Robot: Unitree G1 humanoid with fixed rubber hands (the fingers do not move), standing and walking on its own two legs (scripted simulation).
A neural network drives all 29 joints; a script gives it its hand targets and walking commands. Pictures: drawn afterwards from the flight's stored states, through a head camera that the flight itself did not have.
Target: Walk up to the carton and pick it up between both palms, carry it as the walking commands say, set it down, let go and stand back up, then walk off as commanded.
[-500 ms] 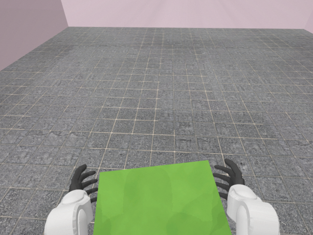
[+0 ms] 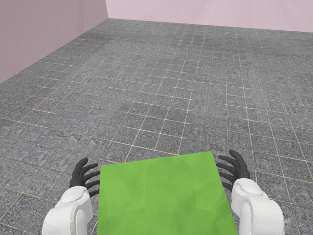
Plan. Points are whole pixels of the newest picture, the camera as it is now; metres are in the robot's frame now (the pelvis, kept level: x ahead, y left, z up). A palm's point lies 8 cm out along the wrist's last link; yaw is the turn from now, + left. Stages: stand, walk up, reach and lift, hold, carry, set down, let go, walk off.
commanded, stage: carry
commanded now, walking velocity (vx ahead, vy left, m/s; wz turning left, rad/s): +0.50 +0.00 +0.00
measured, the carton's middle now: (162, 203) +0.23 +0.00 +0.00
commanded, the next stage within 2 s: none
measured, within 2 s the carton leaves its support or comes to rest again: neither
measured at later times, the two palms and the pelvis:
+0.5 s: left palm (116, 104) +0.55 +0.17 +0.07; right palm (218, 110) +0.51 -0.18 +0.08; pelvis +0.30 +0.01 -0.01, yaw -3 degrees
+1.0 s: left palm (119, 67) +0.85 +0.21 +0.06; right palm (193, 67) +0.85 -0.14 +0.07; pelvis +0.61 +0.04 -0.03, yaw -3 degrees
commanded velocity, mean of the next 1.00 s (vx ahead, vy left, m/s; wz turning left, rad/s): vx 0.50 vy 0.00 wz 0.00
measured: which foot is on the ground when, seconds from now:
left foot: up 0.00-0.08, down 0.10-0.52, up 0.54-0.88, down 0.90-1.00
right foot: down 0.00-0.10, up 0.12-0.50, down 0.52-0.92, up 0.94-1.00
